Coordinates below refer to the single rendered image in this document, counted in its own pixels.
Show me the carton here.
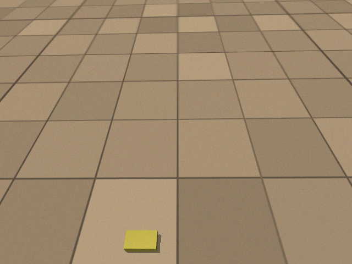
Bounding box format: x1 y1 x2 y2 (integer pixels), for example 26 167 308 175
124 230 158 252

